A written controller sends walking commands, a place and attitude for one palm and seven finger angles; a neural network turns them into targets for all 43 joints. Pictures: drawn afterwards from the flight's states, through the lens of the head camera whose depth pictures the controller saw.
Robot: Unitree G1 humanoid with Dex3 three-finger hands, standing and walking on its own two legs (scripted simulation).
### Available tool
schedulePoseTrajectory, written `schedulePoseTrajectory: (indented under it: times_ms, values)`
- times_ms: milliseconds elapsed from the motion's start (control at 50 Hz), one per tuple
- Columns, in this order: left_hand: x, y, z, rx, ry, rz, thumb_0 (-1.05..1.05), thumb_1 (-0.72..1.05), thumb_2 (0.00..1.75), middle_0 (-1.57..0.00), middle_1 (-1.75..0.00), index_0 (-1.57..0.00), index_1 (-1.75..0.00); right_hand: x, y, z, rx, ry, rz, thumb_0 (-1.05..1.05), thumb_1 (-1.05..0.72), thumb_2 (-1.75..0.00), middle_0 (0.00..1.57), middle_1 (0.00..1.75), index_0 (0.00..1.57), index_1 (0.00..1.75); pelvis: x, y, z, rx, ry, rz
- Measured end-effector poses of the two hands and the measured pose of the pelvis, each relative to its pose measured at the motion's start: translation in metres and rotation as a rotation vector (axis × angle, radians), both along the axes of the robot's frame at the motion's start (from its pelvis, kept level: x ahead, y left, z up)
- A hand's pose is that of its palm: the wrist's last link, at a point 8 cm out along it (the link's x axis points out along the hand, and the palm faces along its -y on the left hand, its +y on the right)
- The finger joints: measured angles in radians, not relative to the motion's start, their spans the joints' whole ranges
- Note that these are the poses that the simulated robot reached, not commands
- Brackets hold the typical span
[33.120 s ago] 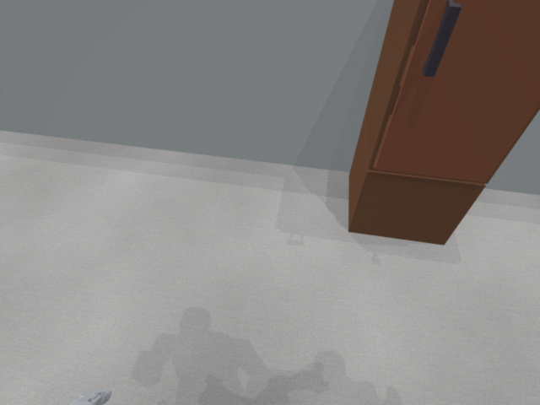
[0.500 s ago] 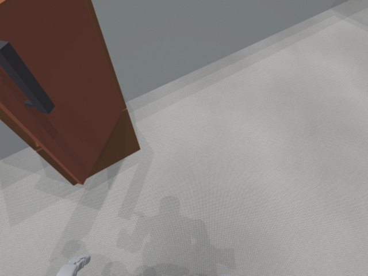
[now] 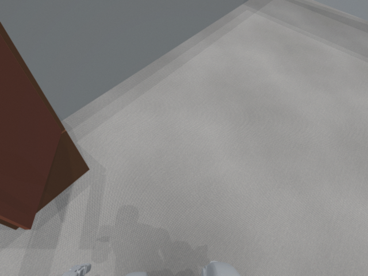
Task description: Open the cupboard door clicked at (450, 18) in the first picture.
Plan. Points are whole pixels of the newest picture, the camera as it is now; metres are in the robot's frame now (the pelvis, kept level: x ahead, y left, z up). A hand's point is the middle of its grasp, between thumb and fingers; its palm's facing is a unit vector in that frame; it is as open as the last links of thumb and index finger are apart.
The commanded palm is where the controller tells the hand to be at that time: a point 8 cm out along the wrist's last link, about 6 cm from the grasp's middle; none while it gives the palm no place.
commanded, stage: walk to a spot facing it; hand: left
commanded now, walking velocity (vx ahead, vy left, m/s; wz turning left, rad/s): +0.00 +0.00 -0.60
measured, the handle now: out of the picture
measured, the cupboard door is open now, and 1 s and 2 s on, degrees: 42 42 42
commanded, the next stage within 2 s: turn to face it in 1.58 s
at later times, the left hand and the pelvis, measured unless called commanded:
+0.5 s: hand (127, 253) +0.18 +0.14 -0.17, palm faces -0.27 -0.94 -0.18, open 7.4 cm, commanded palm none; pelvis +0.11 -0.04 +0.00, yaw -18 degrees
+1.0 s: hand (214, 138) +0.55 -0.08 -0.15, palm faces -0.58 -0.78 -0.23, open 7.4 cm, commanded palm none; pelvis +0.30 -0.15 -0.01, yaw -33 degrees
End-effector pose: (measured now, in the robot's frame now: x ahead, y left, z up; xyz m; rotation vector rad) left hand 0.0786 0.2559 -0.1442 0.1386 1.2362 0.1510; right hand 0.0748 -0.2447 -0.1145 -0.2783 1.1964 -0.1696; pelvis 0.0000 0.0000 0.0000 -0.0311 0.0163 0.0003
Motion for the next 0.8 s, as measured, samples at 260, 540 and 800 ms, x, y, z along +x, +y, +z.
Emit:
schedulePoseTrajectory:
  times_ms: [260, 540, 800]
  values:
    - [0.092, -0.047, 0.015, 0.063, -0.075, -0.229, 0.01, 0.91, 0.90, -0.20, -0.29, -0.19, -0.30, -0.064, -0.046, -0.033, 0.068, 0.118, -0.249, 0.01, -0.90, -0.90, 0.20, 0.30, 0.20, 0.30, 0.034, -0.033, -0.012, 0.018, 0.016, -0.170]
    - [0.126, -0.059, -0.009, 0.004, 0.179, -0.301, 0.01, 0.90, 0.90, -0.20, -0.30, -0.20, -0.30, 0.078, -0.068, -0.002, 0.000, -0.129, -0.320, 0.01, -0.91, -0.90, 0.20, 0.30, 0.20, 0.30, 0.136, -0.031, -0.008, 0.025, -0.006, -0.338]
    - [0.354, -0.143, 0.021, -0.025, -0.071, -0.536, 0.01, 0.91, 0.90, -0.20, -0.29, -0.19, -0.30, 0.039, -0.023, -0.003, 0.103, 0.131, -0.555, 0.00, -0.91, -0.90, 0.20, 0.30, 0.20, 0.30, 0.229, -0.061, 0.010, 0.020, 0.013, -0.478]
